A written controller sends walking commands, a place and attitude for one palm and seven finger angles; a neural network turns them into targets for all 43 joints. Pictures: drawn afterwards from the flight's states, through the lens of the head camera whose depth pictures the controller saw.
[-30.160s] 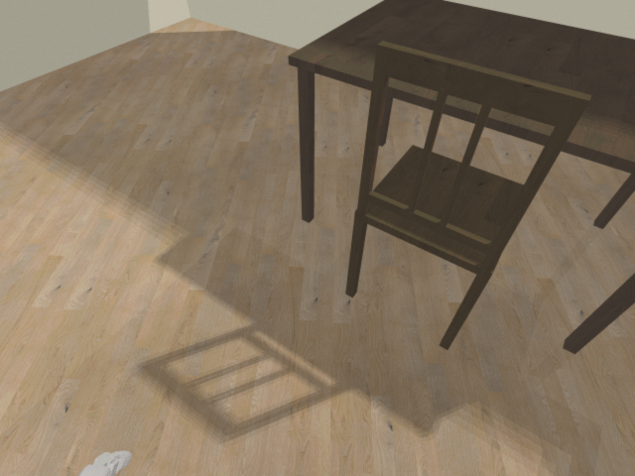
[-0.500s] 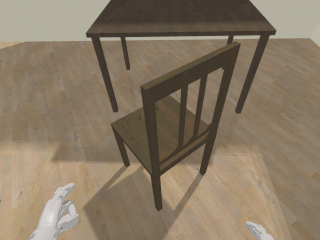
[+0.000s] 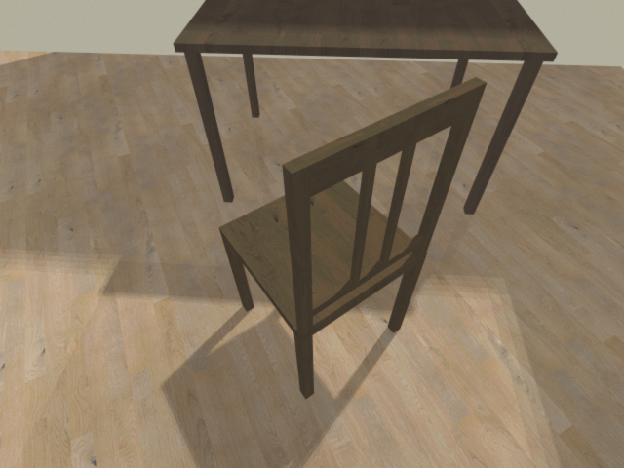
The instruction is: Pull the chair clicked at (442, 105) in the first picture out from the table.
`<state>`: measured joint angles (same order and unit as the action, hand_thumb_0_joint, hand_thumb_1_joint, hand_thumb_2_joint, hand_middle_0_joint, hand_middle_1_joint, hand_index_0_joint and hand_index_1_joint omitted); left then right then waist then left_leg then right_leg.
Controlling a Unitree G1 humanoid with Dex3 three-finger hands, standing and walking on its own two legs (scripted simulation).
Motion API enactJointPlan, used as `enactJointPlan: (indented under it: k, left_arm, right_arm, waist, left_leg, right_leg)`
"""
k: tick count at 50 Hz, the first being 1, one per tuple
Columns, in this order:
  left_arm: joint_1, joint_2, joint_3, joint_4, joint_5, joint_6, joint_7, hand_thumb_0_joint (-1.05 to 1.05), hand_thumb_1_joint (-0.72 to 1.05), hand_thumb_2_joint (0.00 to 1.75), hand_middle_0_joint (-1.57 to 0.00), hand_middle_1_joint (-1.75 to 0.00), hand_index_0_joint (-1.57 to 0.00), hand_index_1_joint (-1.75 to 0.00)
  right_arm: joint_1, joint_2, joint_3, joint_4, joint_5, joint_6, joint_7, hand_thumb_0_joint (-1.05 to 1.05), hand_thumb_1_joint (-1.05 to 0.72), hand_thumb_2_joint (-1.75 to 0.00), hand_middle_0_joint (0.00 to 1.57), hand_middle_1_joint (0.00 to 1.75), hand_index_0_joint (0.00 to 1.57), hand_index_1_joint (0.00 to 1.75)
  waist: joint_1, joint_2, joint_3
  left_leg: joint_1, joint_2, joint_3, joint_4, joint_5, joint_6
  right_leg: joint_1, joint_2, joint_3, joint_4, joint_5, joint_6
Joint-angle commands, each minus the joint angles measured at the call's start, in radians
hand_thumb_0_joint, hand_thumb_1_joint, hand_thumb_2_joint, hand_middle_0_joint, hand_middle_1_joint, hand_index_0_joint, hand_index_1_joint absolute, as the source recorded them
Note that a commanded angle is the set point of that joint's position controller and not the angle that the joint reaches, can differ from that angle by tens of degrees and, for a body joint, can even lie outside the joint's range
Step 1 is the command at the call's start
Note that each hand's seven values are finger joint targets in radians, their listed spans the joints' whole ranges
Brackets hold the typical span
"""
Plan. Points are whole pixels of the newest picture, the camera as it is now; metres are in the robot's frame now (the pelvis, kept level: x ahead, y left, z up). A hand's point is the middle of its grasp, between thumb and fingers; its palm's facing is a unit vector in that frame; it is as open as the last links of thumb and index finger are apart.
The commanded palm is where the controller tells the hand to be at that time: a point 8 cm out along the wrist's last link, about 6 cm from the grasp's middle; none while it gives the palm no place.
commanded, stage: let the arm hang, fingers relaxed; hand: left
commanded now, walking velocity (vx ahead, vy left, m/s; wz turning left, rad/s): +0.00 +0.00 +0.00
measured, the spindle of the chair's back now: (361, 229) +0.55 -0.05 -0.08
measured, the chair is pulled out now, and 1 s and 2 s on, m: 0.54 0.54 0.54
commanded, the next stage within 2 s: look to check the result in 0.44 s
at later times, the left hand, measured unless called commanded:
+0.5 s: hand out of the picture +0.02 +0.16 -0.18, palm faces +0.01 -0.98 -0.18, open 7.3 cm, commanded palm none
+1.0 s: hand out of the picture +0.03 +0.16 -0.18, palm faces +0.01 -0.99 -0.17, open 7.4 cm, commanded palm none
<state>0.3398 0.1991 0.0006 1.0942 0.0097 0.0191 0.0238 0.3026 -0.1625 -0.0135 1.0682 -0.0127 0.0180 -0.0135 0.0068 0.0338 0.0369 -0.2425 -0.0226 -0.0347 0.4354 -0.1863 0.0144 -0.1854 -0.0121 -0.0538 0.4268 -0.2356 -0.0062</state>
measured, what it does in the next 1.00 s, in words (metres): stands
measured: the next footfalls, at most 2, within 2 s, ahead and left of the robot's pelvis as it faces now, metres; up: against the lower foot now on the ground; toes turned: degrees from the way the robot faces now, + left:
none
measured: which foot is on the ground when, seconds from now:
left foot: down 0.00-1.00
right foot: down 0.00-1.00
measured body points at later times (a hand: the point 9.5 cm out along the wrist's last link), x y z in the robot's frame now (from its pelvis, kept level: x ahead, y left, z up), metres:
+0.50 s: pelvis +0.02 +0.00 +0.00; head +0.03 +0.00 +0.45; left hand +0.02 +0.22 -0.16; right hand +0.00 -0.22 -0.16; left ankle +0.03 +0.11 -0.74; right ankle +0.00 -0.12 -0.74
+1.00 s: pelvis +0.03 +0.00 +0.00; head +0.05 +0.00 +0.45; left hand +0.03 +0.22 -0.16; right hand +0.01 -0.21 -0.16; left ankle +0.03 +0.11 -0.74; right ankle +0.00 -0.12 -0.74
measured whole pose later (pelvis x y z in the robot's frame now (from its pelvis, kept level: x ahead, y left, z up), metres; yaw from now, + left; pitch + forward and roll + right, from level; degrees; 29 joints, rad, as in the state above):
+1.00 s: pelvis +0.03 +0.00 +0.00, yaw -1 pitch +0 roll +0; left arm 0.29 0.13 0.00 1.12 0.01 0.00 0.04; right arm 0.29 -0.13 -0.01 1.13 -0.01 -0.01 -0.03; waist 0.00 0.00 0.04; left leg -0.18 -0.03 -0.01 0.42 -0.23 0.02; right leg -0.13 -0.02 -0.03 0.41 -0.27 0.00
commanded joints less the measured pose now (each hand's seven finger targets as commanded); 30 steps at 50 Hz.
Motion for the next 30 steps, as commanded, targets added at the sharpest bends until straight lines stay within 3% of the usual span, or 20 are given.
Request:
enactJointPlan:
  k: [1,3,7,10,13,16,30]
  left_arm:
    - [0.016,0.077,0.009,-0.026,-0.003,-0.027,0.006,0.0,0.9,0.9,-0.2,-0.3,-0.2,-0.3]
    - [0.02,0.073,0.008,-0.016,-0.004,-0.026,0.008,0.0,0.9,0.9,-0.2,-0.3,-0.2,-0.3]
    - [0.026,0.064,0.011,-0.007,-0.004,-0.027,0.011,0.0,0.9,0.9,-0.2,-0.3,-0.2,-0.3]
    - [0.026,0.055,0.012,-0.003,-0.004,-0.03,0.012,0.0,0.9,0.9,-0.2,-0.3,-0.2,-0.3]
    - [0.016,0.048,0.011,0.0,-0.004,-0.028,0.014,0.0,0.9,0.9,-0.2,-0.3,-0.2,-0.3]
    - [0.02,0.046,0.014,0.002,-0.004,-0.029,0.013,0.0,0.9,0.9,-0.2,-0.3,-0.2,-0.3]
    - [0.021,0.035,0.013,0.002,-0.004,-0.03,0.015,0.0,0.9,0.9,-0.2,-0.3,-0.2,-0.3]
  right_arm:
    - [0.063,-0.104,-0.015,-0.019,-0.002,-0.024,-0.014,0.0,-0.9,-0.9,0.2,0.3,0.2,0.3]
    - [0.056,-0.091,-0.012,-0.006,-0.002,-0.025,-0.016,0.0,-0.9,-0.9,0.2,0.3,0.2,0.3]
    - [0.056,-0.075,-0.009,0.008,-0.001,-0.028,-0.018,0.0,-0.9,-0.9,0.2,0.3,0.2,0.3]
    - [0.063,-0.071,-0.009,0.016,-0.002,-0.03,-0.019,0.0,-0.9,-0.9,0.2,0.3,0.2,0.3]
    - [0.06,-0.063,-0.008,0.025,-0.004,-0.029,-0.021,0.0,-0.9,-0.9,0.2,0.3,0.2,0.3]
    - [0.06,-0.063,-0.008,0.027,-0.004,-0.033,-0.022,0.0,-0.9,-0.9,0.2,0.3,0.2,0.3]
    - [0.065,-0.066,-0.012,0.032,0.0,-0.036,-0.025,0.0,-0.9,-0.9,0.2,0.3,0.2,0.3]
  waist:
    - [-0.01,-0.072,0.02]
    - [-0.005,-0.041,0.034]
    - [0.001,-0.042,0.048]
    - [-0.003,-0.053,0.02]
    - [-0.004,-0.01,0.047]
    - [-0.002,-0.003,0.024]
    - [-0.008,-0.041,0.012]
  left_leg:
    - [0.021,0.095,-0.078,-0.082,0.028,0.035]
    - [0.014,0.094,-0.077,-0.087,0.042,0.035]
    - [0.013,0.093,-0.071,-0.085,0.07,0.035]
    - [0.031,0.089,-0.059,-0.072,0.094,0.03]
    - [0.023,0.091,-0.058,-0.078,0.096,0.029]
    - [0.03,0.094,-0.056,-0.075,0.112,0.029]
    - [0.066,0.101,-0.054,-0.071,0.152,0.031]
  right_leg:
    - [-0.04,-0.085,0.096,-0.109,-0.027,-0.045]
    - [-0.035,-0.084,0.094,-0.105,-0.012,-0.045]
    - [-0.025,-0.083,0.092,-0.101,0.019,-0.044]
    - [-0.01,-0.09,0.099,-0.103,0.043,-0.041]
    - [-0.017,-0.087,0.101,-0.101,0.048,-0.041]
    - [0.005,-0.089,0.098,-0.094,0.079,-0.039]
    - [0.01,-0.086,0.096,-0.087,0.12,-0.032]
